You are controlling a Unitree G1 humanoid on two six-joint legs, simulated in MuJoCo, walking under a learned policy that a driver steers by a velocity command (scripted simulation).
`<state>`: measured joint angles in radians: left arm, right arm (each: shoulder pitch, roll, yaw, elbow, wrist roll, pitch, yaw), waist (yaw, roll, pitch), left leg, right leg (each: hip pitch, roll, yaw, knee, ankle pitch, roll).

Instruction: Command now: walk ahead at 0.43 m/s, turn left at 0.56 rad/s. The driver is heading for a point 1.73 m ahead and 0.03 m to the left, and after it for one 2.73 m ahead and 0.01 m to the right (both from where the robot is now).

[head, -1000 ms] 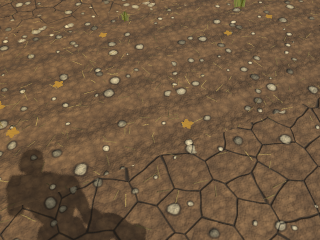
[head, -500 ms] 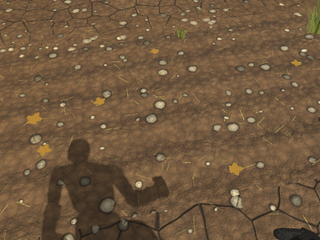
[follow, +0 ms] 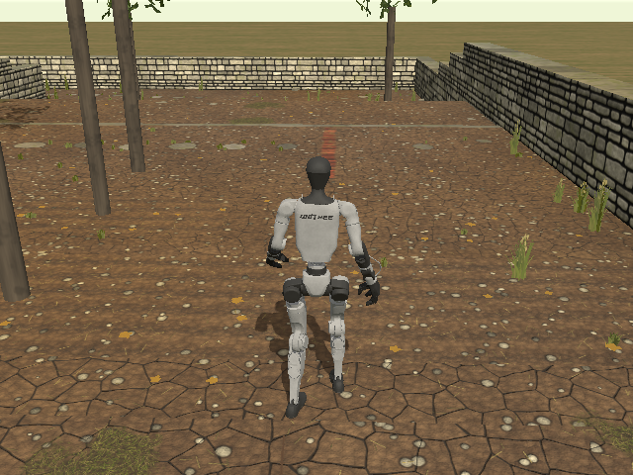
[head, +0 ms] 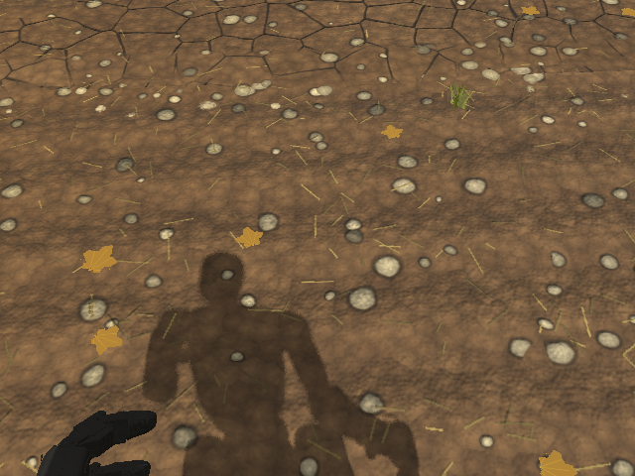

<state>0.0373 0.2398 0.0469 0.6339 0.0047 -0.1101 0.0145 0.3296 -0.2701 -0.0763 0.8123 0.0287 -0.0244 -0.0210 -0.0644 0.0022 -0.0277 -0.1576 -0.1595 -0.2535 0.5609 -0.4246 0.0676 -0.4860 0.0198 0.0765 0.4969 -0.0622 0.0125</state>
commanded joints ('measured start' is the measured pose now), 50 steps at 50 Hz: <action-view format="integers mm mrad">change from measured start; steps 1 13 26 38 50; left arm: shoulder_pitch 345 100 167 163 134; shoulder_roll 259 171 145 103 120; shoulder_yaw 88 70 36 21 5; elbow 9 19 65 136 204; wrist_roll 39 1 10 -6 8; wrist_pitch -2 54 76 131 85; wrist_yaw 7 23 -14 8 2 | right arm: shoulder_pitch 59 -145 -107 -286 -212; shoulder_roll -12 -67 -127 -69 -49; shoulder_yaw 9 -20 -23 11 8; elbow -109 -197 -228 -143 -25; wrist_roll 5 -12 -58 -38 -40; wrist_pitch -20 66 40 33 38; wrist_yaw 1 11 16 11 -2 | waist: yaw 134 63 24 99 66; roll -286 -107 170 127 -39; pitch -260 -87 -257 -90 27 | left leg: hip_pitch -473 -430 232 -75 -28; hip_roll -9 216 551 336 183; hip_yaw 35 200 -160 59 177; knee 493 386 -135 -179 -120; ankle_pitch -72 191 1029 497 295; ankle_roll -18 -141 308 126 -45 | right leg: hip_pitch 762 346 -54 271 210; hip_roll -396 -307 -97 -66 -101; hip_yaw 490 -22 -54 -78 -14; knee -79 -214 559 49 -98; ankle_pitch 78 377 -638 -196 -183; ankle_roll -260 -222 70 49 -19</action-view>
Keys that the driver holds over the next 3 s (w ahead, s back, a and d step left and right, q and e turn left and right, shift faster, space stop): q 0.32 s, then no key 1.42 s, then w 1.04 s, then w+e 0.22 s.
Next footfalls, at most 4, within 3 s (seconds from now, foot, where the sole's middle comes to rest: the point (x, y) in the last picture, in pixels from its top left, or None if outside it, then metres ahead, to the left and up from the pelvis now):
0.48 left None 0.18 0.15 -0.76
0.80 right None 0.22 -0.10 -0.76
2.46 right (299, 416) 0.63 0.04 -0.76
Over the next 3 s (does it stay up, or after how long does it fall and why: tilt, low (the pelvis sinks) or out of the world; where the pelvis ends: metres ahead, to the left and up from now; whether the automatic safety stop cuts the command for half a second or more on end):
stays up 0.71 0.19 0.00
